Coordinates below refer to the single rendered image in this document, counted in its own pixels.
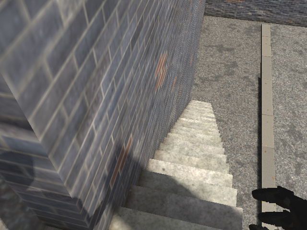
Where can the stairs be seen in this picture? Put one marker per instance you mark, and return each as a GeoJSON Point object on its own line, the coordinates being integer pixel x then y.
{"type": "Point", "coordinates": [187, 185]}

